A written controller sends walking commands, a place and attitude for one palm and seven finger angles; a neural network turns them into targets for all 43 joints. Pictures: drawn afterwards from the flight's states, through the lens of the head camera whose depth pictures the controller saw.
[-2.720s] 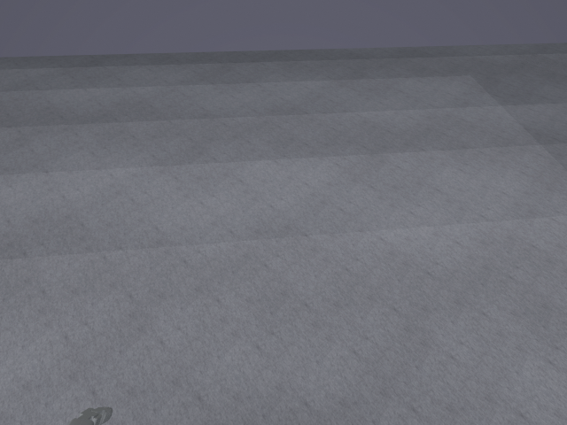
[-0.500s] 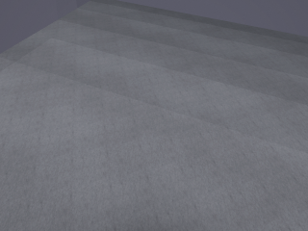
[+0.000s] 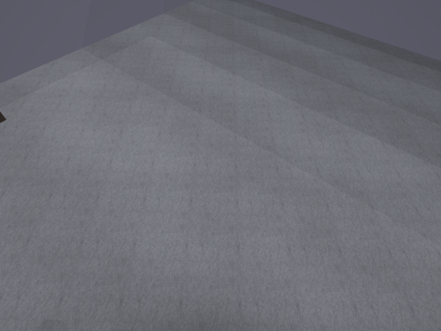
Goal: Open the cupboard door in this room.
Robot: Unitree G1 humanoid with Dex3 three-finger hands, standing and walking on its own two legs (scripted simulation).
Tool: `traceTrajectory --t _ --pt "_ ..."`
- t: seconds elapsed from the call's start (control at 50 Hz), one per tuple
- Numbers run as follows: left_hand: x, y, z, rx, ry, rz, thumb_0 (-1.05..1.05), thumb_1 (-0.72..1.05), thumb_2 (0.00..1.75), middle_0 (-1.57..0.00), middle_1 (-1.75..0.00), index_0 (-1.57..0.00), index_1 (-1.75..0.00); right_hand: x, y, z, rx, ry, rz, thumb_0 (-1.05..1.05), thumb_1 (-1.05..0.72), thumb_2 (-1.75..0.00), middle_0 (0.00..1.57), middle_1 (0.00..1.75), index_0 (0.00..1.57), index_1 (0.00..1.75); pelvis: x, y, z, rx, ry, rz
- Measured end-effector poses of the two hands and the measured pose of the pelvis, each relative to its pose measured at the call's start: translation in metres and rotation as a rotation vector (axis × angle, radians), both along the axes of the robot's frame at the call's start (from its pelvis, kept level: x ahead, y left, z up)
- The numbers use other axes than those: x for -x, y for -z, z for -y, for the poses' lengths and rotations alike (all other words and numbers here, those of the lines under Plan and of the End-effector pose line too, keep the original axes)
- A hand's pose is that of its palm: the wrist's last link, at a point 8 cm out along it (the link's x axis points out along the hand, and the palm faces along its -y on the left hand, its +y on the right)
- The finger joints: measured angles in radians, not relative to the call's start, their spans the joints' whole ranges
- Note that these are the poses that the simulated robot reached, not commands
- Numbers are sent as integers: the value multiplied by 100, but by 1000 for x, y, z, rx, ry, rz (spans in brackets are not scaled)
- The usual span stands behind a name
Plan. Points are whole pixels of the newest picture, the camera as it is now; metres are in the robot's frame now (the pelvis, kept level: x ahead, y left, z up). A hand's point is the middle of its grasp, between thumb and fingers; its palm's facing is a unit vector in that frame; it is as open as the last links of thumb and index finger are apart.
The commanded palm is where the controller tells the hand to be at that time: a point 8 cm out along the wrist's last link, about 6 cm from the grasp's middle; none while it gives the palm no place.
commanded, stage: turn or walk to find it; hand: left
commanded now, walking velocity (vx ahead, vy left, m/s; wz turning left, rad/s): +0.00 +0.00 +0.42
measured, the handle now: out of the picture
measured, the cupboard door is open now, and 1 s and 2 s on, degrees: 0 0 0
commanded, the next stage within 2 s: stand and wait in 0.80 s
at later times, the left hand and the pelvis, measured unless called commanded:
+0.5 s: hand out of the picture +0.04 +0.22 -0.15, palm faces +0.20 -0.95 -0.25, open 7.4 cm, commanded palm none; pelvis -0.03 +0.01 +0.00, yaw +11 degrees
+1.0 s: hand out of the picture -0.14 +0.21 -0.19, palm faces +0.43 -0.87 -0.23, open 7.4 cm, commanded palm none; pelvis -0.07 +0.02 -0.01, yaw +22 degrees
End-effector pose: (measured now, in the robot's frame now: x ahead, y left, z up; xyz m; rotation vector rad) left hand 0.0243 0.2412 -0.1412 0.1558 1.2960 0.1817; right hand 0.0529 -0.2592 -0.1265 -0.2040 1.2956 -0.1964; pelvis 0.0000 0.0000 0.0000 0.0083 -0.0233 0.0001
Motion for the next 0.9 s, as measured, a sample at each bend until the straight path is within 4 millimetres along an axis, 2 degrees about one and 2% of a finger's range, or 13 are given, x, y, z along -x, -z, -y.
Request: traceTrajectory --t 0.06,0.12,0.2,0.28,0.4,0.48,0.54,0.64,0.74,0.82,0.9 --pt "21 15 -23 7 -49 -39 1 90 90 -20 -30 -21 -30 -20 -2 -19 20 -54 63 1 -91 -90 20 30 20 30 4 8 -14 4 -20 0" --pt "32 14 -39 -1 -71 -77 1 90 90 -20 -30 -21 -30 -30 -12 -37 21 -85 108 0 -91 -89 20 30 20 30 8 3 -22 13 -30 1" --pt "32 4 -52 -6 -96 -43 1 90 90 -20 -30 -20 -30 -34 -19 -54 10 -119 121 0 -91 -89 20 30 20 30 13 -6 -29 25 -60 -2" --pt "26 -6 -57 -17 -112 12 1 91 90 -19 -30 -20 -30 -31 -20 -63 -10 -138 119 0 -91 -89 20 30 20 30 18 -10 -32 30 -92 -4" --pt "12 -18 -49 -36 -121 89 1 91 90 -19 -30 -20 -30 -13 -10 -56 -35 -146 80 0 -91 -89 20 30 20 30 27 -10 -24 25 -143 -7" --pt "6 -24 -33 -52 -124 140 1 90 90 -19 -30 -20 -30 2 2 -40 -51 -149 39 0 -91 -89 20 30 20 30 33 -6 -11 13 -176 -12" --pt "10 -26 -18 -75 -135 175 1 90 90 -20 -30 -20 -30 10 15 -23 -67 -154 14 0 -91 -89 20 30 20 30 38 1 3 0 -202 -15" --pt "40 -34 2 -79 -186 162 1 90 90 -20 -30 -21 -30 14 16 -5 -67 -190 -33 1 -91 -89 20 30 20 30 45 -5 14 -12 -255 4" --pt "73 -30 11 -65 -245 113 1 90 90 -20 -30 -21 -30 11 11 2 -50 -233 -55 1 -91 -89 20 30 20 30 49 -8 17 -18 -308 9" --pt "103 -23 12 -45 -300 75 1 90 90 -20 -30 -21 -30 3 8 -6 -29 -288 -73 1 -91 -90 20 30 20 30 53 -7 13 -19 -348 3" --pt "140 -9 4 -21 -362 25 1 90 90 -20 -30 -21 -30 -16 4 -30 -7 -360 -42 1 -91 -90 20 30 20 30 62 -3 1 -10 -378 -5"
